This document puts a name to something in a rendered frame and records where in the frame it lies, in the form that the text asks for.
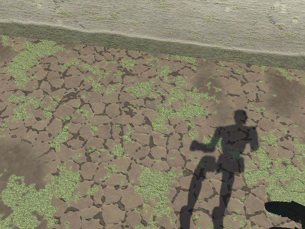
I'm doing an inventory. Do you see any right robot hand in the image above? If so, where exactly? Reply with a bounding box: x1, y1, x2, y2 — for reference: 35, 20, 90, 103
264, 200, 305, 229

